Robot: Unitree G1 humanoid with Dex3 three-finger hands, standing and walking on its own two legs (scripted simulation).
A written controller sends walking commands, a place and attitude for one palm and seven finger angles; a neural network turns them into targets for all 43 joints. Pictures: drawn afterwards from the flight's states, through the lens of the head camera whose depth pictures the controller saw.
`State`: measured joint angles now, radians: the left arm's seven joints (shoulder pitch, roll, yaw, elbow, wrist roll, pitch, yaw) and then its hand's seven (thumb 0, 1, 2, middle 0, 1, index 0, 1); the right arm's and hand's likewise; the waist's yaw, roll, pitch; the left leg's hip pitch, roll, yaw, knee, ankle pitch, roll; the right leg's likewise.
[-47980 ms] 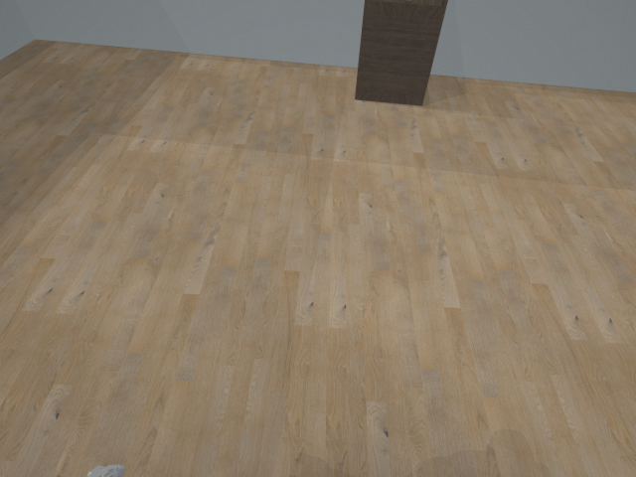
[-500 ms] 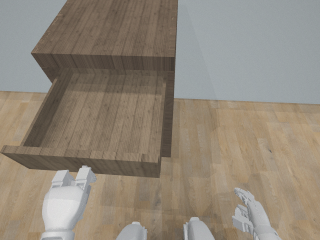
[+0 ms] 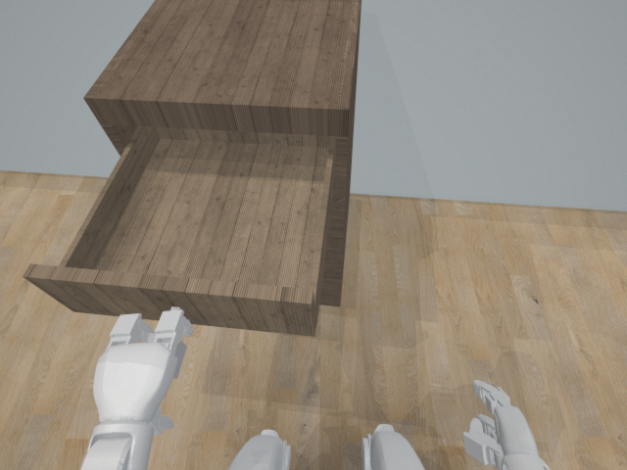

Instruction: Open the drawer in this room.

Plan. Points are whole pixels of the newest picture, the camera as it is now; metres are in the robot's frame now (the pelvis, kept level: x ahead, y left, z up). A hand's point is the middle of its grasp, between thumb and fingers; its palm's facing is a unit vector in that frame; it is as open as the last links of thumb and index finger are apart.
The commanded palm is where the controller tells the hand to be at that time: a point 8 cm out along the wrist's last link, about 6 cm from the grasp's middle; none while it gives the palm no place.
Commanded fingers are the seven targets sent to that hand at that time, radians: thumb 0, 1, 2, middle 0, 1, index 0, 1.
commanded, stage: lift the hand off the handle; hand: left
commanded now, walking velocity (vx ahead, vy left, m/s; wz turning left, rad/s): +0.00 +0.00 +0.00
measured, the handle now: (166, 339) +0.28 +0.23 -0.03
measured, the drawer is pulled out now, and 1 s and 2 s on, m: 0.30 0.30 0.30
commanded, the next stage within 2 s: none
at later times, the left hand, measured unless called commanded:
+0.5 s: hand (160, 366) +0.25 +0.23 -0.04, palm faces -0.01 -0.04 -1.00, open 13.6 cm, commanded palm +0.23 +0.23 +0.02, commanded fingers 0.00 -0.50 0.30 -0.30 -1.20 -0.30 -1.20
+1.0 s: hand (143, 357) +0.25 +0.24 -0.01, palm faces -0.02 -0.07 -1.00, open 13.7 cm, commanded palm +0.23 +0.23 +0.05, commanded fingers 0.00 -0.50 0.30 -0.30 -1.20 -0.30 -1.20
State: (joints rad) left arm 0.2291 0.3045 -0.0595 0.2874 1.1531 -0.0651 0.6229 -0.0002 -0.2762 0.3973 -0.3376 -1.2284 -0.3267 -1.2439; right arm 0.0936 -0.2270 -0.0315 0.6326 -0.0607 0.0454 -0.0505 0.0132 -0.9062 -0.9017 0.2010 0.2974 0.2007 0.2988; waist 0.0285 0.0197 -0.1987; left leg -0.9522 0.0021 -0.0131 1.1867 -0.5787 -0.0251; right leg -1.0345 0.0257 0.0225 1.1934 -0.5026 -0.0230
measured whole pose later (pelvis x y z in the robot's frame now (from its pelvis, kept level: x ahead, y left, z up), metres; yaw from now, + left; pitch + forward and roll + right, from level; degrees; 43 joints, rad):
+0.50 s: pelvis -0.01 +0.01 +0.00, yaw +0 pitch +19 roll +1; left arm 0.11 0.30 -0.10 0.37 1.15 -0.03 0.61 0.00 -0.48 0.30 -0.32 -1.20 -0.34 -1.22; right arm 0.11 -0.22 -0.03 0.66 -0.05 0.04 -0.06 0.01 -0.91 -0.90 0.20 0.30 0.20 0.30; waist 0.03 0.03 -0.18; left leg -0.95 -0.01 -0.02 1.17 -0.56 -0.01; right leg -1.02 0.02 0.02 1.17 -0.48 -0.01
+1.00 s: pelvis +0.01 +0.01 +0.03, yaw +0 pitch +16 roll +0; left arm 0.21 0.31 -0.10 0.24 1.12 -0.01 0.55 0.00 -0.48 0.30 -0.32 -1.20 -0.34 -1.21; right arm 0.11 -0.23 -0.03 0.62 -0.05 0.06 -0.05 0.01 -0.91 -0.90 0.20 0.30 0.20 0.30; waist 0.03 0.03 -0.17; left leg -0.79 0.00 -0.01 1.05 -0.54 0.00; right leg -0.86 0.02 0.03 1.04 -0.46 0.00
